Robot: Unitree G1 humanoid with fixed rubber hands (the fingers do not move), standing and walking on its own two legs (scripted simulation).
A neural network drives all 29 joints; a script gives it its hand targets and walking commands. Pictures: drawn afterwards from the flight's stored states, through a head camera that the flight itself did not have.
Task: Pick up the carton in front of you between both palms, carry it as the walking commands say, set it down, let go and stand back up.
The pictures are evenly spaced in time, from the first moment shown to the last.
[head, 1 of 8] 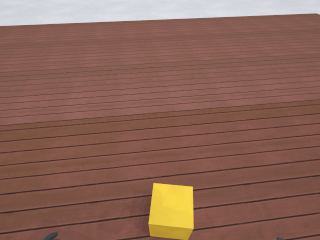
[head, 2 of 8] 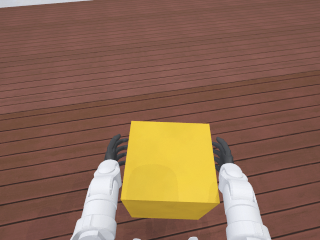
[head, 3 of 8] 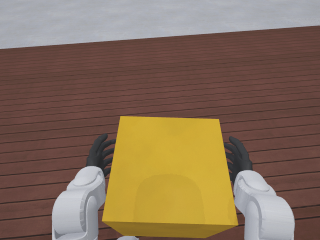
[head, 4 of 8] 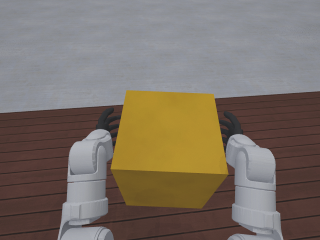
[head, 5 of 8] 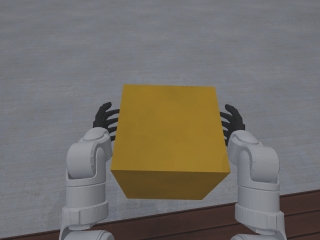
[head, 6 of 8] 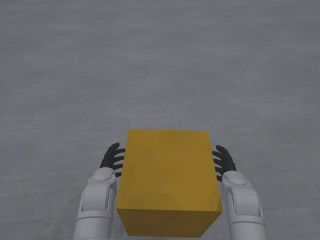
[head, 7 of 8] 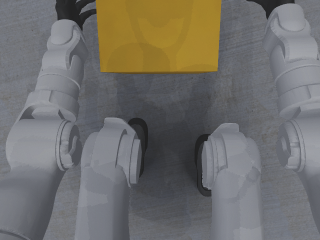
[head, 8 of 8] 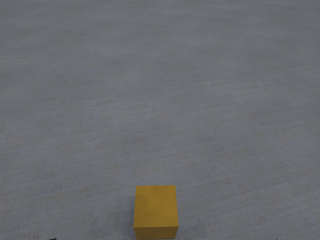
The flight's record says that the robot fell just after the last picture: no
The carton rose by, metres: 0.69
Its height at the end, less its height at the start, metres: -0.35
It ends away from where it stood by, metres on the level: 5.57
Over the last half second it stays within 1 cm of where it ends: yes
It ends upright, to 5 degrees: yes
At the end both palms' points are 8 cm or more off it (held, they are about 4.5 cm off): yes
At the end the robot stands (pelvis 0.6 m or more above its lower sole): yes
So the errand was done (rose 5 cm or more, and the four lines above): yes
